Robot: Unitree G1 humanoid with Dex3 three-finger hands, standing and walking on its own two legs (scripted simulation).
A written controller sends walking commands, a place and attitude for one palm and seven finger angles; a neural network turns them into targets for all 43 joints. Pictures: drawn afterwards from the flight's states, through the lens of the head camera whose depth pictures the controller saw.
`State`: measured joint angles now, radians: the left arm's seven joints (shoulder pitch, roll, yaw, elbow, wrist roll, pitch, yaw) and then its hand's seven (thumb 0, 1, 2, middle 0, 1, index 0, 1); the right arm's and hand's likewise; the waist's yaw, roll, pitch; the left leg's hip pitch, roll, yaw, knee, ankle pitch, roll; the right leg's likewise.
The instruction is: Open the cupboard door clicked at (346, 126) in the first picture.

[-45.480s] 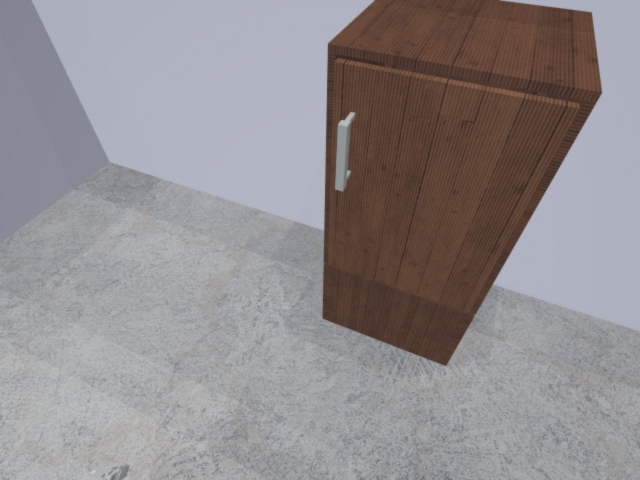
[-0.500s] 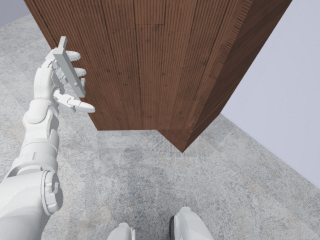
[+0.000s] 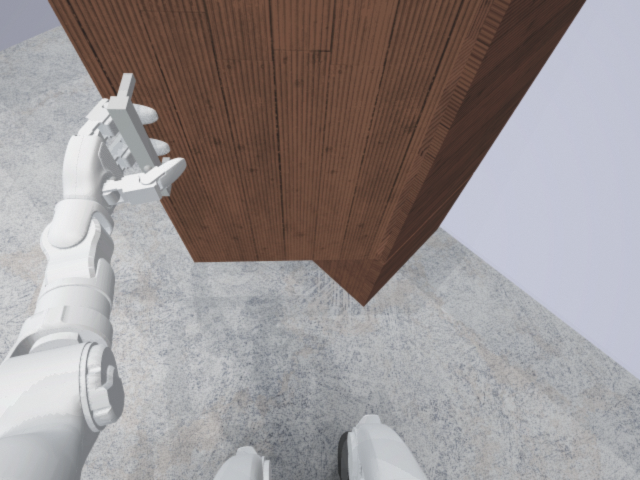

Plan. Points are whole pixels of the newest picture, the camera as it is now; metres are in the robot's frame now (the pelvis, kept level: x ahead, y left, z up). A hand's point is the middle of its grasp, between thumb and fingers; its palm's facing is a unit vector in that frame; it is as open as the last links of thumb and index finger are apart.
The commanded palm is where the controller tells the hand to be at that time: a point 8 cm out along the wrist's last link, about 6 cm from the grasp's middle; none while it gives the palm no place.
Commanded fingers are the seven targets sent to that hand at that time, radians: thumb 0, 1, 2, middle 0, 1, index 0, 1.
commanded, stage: close the thumb around the handle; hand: left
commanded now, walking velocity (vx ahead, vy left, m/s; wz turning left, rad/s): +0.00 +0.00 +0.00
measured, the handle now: (147, 141) +0.52 +0.19 +0.07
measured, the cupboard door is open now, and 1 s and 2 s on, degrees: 47 74 83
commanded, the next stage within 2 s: pull the door open along its arc in 0.26 s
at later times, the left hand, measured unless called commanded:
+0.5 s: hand (160, 173) +0.47 +0.17 +0.07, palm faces -0.02 -1.00 -0.01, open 5.5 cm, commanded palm +0.43 +0.22 +0.07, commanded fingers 0.00 0.90 0.90 -0.40 -1.35 -0.40 -1.35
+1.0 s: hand (204, 301) +0.31 +0.11 +0.07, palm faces +0.24 -0.97 +0.04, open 5.9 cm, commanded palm +0.23 +0.18 +0.07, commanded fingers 0.00 0.90 0.90 -0.40 -1.35 -0.40 -1.35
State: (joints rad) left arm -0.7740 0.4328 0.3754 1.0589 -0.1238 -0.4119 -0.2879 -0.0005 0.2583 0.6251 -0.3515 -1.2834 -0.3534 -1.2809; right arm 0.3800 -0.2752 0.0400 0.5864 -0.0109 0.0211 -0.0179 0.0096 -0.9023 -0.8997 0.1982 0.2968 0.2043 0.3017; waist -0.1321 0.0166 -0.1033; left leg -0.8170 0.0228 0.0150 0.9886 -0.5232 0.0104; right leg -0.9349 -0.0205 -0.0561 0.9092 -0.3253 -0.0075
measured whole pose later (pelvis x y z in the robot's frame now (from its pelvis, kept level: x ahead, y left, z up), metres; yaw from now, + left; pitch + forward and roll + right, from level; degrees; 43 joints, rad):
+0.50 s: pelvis +0.00 +0.00 +0.00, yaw +0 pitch +20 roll -1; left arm -0.74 0.38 0.35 1.01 -0.13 -0.40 -0.24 0.00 0.76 0.84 -0.38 -1.35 -0.37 -1.35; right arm 0.38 -0.27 0.04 0.58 -0.01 0.02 -0.01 0.01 -0.90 -0.90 0.20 0.30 0.20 0.30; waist -0.13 0.02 -0.11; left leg -0.80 0.02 0.03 0.98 -0.52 0.01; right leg -0.92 -0.02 -0.04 0.90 -0.32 0.00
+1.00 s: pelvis +0.02 +0.00 +0.02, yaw +0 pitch +13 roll +0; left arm 0.17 -0.02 -0.07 0.08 -0.03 -0.35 0.25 0.01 0.70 0.75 -0.37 -1.33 -0.37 -1.32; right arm 0.22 -0.20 0.01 0.49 -0.04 -0.01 0.03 0.01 -0.90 -0.90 0.20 0.30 0.20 0.30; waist -0.01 0.02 -0.12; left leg -0.57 0.01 0.03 0.86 -0.51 0.00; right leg -0.72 -0.03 -0.04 0.84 -0.35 -0.01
